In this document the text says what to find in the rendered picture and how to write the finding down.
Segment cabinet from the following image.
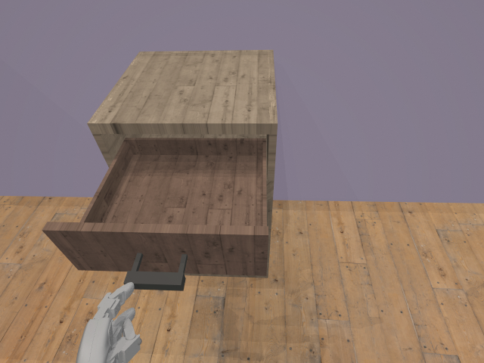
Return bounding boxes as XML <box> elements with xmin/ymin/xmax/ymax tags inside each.
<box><xmin>87</xmin><ymin>50</ymin><xmax>278</xmax><ymax>278</ymax></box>

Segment left robot hand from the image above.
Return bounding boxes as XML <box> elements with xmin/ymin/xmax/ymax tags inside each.
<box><xmin>76</xmin><ymin>282</ymin><xmax>141</xmax><ymax>363</ymax></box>

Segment handle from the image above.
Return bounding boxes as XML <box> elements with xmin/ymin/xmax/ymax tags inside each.
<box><xmin>124</xmin><ymin>253</ymin><xmax>188</xmax><ymax>291</ymax></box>

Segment drawer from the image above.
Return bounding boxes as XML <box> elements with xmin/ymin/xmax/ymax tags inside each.
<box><xmin>42</xmin><ymin>138</ymin><xmax>268</xmax><ymax>276</ymax></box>

